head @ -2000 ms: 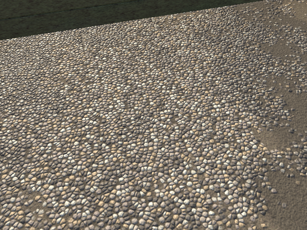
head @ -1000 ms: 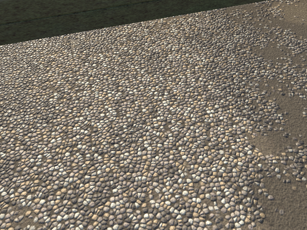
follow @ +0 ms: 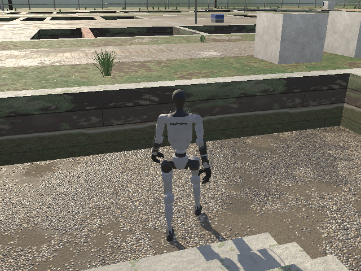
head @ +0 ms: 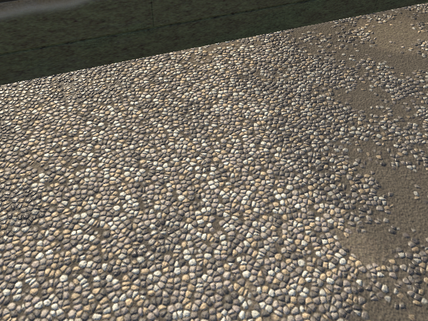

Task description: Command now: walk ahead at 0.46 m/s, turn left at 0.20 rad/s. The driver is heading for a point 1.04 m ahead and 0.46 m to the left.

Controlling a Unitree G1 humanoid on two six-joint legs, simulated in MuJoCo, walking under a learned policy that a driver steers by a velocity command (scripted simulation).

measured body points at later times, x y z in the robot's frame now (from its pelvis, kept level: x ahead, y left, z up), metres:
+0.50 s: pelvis +0.27 -0.05 +0.00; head +0.28 -0.04 +0.45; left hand +0.21 +0.21 -0.14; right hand +0.49 -0.26 -0.11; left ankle +0.38 +0.16 -0.67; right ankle +0.24 -0.15 -0.74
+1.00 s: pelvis +0.52 +0.10 +0.00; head +0.54 +0.13 +0.45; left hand +0.56 +0.43 -0.09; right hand +0.71 -0.11 -0.11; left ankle +0.47 +0.15 -0.74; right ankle +0.74 +0.00 -0.67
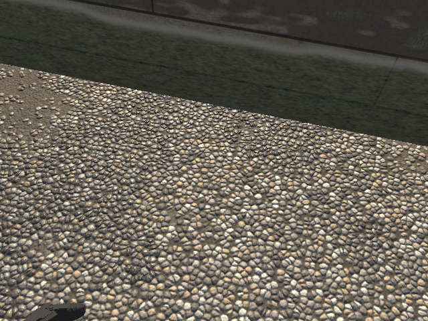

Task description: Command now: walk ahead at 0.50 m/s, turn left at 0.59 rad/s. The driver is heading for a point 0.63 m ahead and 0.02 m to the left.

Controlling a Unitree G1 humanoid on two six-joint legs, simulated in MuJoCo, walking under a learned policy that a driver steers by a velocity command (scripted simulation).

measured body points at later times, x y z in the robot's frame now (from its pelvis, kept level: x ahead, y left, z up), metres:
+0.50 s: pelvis +0.27 -0.04 +0.00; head +0.30 -0.04 +0.45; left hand +0.23 +0.24 -0.12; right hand +0.51 -0.24 -0.09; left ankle +0.35 +0.14 -0.69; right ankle +0.26 -0.15 -0.75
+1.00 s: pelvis +0.48 +0.06 +0.00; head +0.51 +0.08 +0.45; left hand +0.59 +0.35 -0.11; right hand +0.61 -0.19 -0.11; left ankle +0.45 +0.15 -0.75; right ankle +0.63 -0.06 -0.70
